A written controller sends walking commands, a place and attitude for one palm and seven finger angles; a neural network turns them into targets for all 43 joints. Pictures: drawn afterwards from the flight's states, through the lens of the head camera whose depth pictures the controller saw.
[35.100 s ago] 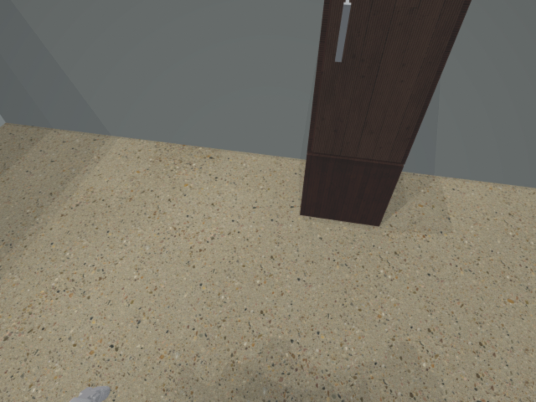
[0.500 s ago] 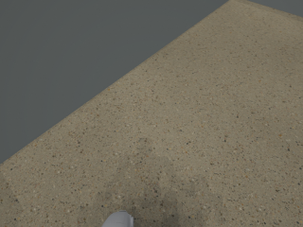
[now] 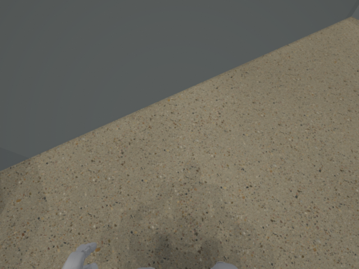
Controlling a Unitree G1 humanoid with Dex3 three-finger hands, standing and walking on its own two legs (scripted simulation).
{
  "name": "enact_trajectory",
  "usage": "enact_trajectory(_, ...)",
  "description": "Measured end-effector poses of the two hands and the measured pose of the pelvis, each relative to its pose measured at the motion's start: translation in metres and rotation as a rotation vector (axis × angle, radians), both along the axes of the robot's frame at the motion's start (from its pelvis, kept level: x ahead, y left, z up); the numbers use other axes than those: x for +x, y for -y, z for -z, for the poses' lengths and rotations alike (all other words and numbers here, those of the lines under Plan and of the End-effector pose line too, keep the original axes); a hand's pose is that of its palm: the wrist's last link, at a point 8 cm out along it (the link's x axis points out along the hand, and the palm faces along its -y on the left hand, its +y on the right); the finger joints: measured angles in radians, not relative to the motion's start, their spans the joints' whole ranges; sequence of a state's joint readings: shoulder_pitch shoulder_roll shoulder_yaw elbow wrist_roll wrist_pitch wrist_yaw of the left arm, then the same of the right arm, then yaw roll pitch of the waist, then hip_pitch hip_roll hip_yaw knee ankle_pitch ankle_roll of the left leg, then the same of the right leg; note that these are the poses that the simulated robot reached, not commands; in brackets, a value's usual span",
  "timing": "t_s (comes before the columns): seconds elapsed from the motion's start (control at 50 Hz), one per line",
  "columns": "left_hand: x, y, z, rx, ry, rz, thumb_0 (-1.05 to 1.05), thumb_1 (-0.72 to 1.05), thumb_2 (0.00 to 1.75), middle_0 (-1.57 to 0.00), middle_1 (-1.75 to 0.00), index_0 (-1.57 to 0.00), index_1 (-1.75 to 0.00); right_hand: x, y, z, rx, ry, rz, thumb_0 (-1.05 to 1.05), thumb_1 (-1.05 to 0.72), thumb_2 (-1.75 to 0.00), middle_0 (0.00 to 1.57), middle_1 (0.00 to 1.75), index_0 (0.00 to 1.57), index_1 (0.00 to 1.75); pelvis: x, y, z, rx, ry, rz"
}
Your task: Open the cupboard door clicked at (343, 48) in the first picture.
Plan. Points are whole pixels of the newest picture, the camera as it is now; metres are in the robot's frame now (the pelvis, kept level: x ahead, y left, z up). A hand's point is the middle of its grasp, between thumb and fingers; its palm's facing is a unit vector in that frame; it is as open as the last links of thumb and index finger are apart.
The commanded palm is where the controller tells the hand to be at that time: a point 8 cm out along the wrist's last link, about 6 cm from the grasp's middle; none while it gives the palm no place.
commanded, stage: turn to face it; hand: left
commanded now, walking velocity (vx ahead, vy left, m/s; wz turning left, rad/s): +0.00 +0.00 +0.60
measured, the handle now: out of the picture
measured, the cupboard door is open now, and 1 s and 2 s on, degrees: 47 47 47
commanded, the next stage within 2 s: none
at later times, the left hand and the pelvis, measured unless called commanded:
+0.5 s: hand out of the picture -0.02 +0.20 -0.19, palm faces +0.35 -0.90 -0.25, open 7.4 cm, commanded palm none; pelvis +0.01 -0.02 -0.02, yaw +20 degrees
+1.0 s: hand out of the picture +0.02 +0.15 -0.14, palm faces +0.56 -0.77 -0.29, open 7.4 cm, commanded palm none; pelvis +0.05 -0.06 +0.00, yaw +37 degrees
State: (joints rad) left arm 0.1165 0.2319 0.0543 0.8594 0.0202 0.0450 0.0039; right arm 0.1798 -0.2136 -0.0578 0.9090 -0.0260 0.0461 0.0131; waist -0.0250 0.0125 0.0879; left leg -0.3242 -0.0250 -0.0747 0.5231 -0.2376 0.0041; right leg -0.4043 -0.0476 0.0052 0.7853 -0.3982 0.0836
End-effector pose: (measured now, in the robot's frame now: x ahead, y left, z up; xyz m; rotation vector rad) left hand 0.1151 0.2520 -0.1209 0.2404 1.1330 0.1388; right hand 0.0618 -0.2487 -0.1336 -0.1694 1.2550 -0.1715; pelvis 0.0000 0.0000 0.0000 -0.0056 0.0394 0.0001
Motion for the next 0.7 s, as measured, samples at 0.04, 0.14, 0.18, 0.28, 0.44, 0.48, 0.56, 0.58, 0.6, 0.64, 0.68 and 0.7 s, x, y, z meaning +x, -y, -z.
enact_trajectory(0.04,0.004,0.011,-0.002,0.011,0.030,-0.009,0.01,0.90,0.90,-0.20,-0.30,-0.19,-0.30,-0.003,0.011,0.010,0.015,-0.022,0.000,0.00,-0.90,-0.90,0.20,0.30,0.20,0.30,0.001,0.012,0.004,0.012,-0.003,-0.026)
enact_trajectory(0.14,-0.012,0.033,-0.011,0.033,0.039,-0.055,0.01,0.90,0.90,-0.20,-0.30,-0.20,-0.30,0.004,0.033,0.019,0.029,-0.065,-0.029,0.00,-0.91,-0.90,0.20,0.30,0.20,0.30,0.004,0.028,0.003,0.028,0.011,-0.096)
enact_trajectory(0.18,-0.024,0.039,-0.013,0.027,0.021,-0.089,0.01,0.90,0.90,-0.20,-0.30,-0.20,-0.30,0.011,0.038,0.016,0.031,-0.074,-0.054,0.00,-0.91,-0.90,0.20,0.30,0.20,0.30,0.006,0.033,-0.001,0.039,0.017,-0.126)
enact_trajectory(0.28,-0.057,0.047,-0.010,-0.001,-0.021,-0.183,0.01,0.90,0.90,-0.20,-0.30,-0.20,-0.30,0.041,0.038,0.006,0.026,-0.075,-0.141,0.00,-0.91,-0.90,0.20,0.30,0.20,0.30,0.011,0.039,-0.007,0.057,0.022,-0.205)
enact_trajectory(0.44,-0.132,0.026,0.016,-0.028,-0.114,-0.367,0.01,0.90,0.90,-0.21,-0.30,-0.20,-0.30,0.120,-0.003,-0.002,-0.010,0.028,-0.346,0.00,-0.91,-0.90,0.20,0.30,0.19,0.30,0.013,0.026,0.005,0.042,0.026,-0.320)
enact_trajectory(0.48,-0.151,0.016,0.029,-0.036,-0.144,-0.409,0.01,0.90,0.90,-0.20,-0.30,-0.20,-0.30,0.140,-0.018,-0.001,-0.023,0.089,-0.392,0.00,-0.91,-0.90,0.20,0.30,0.20,0.30,0.013,0.018,0.015,0.030,0.020,-0.344)
enact_trajectory(0.56,-0.170,0.002,0.032,-0.028,-0.192,-0.471,0.01,0.91,0.90,-0.20,-0.30,-0.20,-0.30,0.155,-0.038,-0.010,-0.037,0.141,-0.453,0.00,-0.91,-0.90,0.20,0.30,0.20,0.30,0.011,0.013,0.014,0.026,0.023,-0.381)
enact_trajectory(0.58,-0.170,0.000,0.030,-0.026,-0.187,-0.482,0.01,0.91,0.90,-0.20,-0.30,-0.20,-0.30,0.155,-0.040,-0.012,-0.041,0.139,-0.463,0.00,-0.91,-0.90,0.20,0.30,0.20,0.30,0.011,0.013,0.011,0.021,0.022,-0.392)
enact_trajectory(0.6,-0.169,-0.002,0.026,-0.026,-0.177,-0.491,0.01,0.91,0.90,-0.20,-0.30,-0.19,-0.30,0.155,-0.042,-0.014,-0.043,0.134,-0.473,0.00,-0.91,-0.90,0.20,0.30,0.20,0.30,0.011,0.013,0.009,0.017,0.021,-0.403)
enact_trajectory(0.64,-0.164,-0.004,0.020,-0.023,-0.146,-0.504,0.01,0.91,0.90,-0.20,-0.30,-0.19,-0.30,0.155,-0.044,-0.016,-0.042,0.115,-0.492,0.00,-0.91,-0.90,0.20,0.30,0.20,0.30,0.012,0.014,0.004,0.011,0.019,-0.423)
enact_trajectory(0.68,-0.157,-0.004,0.013,-0.018,-0.115,-0.515,0.01,0.91,0.90,-0.20,-0.30,-0.19,-0.30,0.153,-0.045,-0.015,-0.036,0.096,-0.507,0.00,-0.91,-0.90,0.20,0.30,0.20,0.30,0.014,0.016,0.001,0.006,0.016,-0.442)
enact_trajectory(0.7,-0.154,-0.003,0.010,-0.015,-0.100,-0.519,0.01,0.91,0.90,-0.20,-0.30,-0.19,-0.30,0.153,-0.045,-0.015,-0.031,0.086,-0.513,0.00,-0.91,-0.90,0.20,0.30,0.20,0.30,0.016,0.017,0.000,0.004,0.015,-0.453)
